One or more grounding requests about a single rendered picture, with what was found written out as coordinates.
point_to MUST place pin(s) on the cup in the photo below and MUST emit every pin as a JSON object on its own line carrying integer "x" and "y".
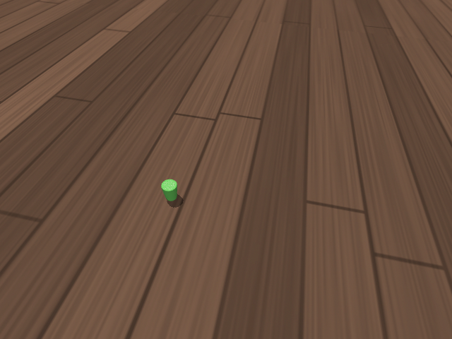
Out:
{"x": 169, "y": 188}

